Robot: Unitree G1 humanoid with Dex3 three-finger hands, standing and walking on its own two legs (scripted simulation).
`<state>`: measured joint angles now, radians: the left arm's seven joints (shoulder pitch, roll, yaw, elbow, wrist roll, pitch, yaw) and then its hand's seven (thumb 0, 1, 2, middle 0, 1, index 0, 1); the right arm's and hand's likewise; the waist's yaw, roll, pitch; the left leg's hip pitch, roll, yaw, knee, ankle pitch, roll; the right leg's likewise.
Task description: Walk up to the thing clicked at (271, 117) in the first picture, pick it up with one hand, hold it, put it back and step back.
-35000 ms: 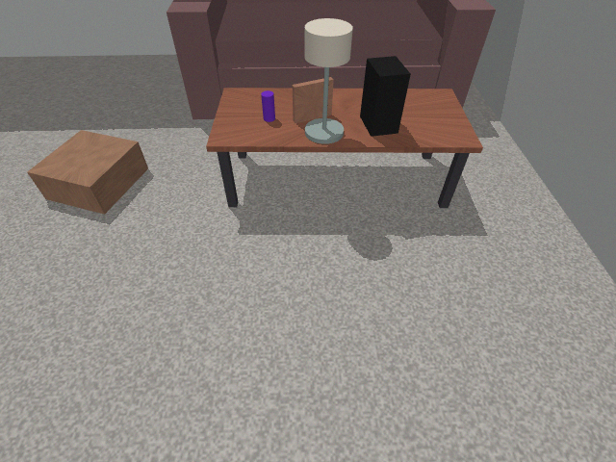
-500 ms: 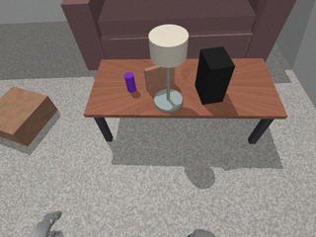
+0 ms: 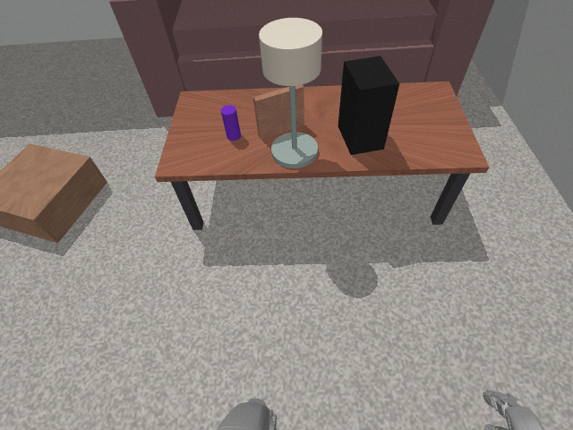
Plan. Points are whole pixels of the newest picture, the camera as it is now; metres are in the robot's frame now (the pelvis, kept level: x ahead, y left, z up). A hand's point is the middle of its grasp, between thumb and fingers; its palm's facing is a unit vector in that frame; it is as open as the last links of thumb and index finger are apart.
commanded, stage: step back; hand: left
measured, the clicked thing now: (231, 123) +1.10 +0.27 -0.33
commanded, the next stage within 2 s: stand in 1.16 s
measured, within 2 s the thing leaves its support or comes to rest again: neither
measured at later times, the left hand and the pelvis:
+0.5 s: hand out of the picture -0.06 +0.27 -0.15, palm faces +0.06 -0.94 -0.34, open 7.4 cm; pelvis -0.09 +0.00 +0.01, yaw +3 degrees
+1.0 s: hand out of the picture +0.02 +0.27 -0.14, palm faces +0.03 -0.93 -0.38, open 7.4 cm; pelvis -0.05 +0.00 +0.01, yaw +4 degrees
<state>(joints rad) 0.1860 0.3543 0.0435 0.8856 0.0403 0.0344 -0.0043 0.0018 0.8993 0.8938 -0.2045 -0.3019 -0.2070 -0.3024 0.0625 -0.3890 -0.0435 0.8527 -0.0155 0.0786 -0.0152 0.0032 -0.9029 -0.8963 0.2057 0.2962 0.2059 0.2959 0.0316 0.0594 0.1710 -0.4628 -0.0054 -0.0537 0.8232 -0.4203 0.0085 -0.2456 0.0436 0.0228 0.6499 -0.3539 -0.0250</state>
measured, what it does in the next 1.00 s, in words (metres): steps on the spot: left foot, then right foot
